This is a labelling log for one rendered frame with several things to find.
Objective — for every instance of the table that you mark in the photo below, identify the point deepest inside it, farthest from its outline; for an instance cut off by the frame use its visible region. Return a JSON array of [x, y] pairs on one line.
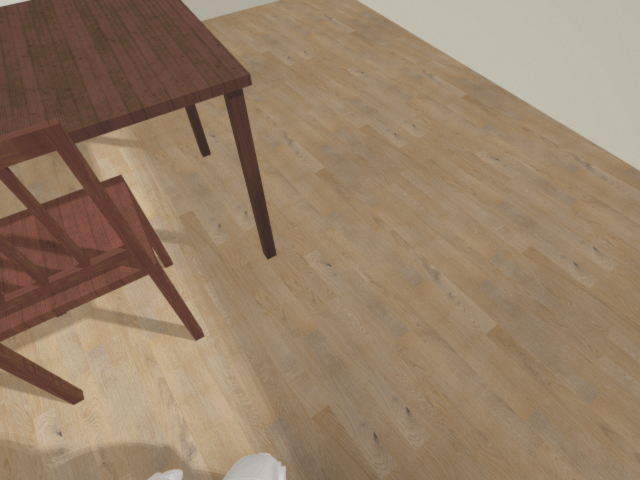
[[102, 65]]

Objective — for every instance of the left robot thigh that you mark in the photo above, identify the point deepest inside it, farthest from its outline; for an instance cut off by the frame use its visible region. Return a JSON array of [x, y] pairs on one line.
[[257, 467]]

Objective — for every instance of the chair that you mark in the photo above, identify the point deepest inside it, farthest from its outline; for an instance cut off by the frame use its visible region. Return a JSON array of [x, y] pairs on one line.
[[63, 253]]

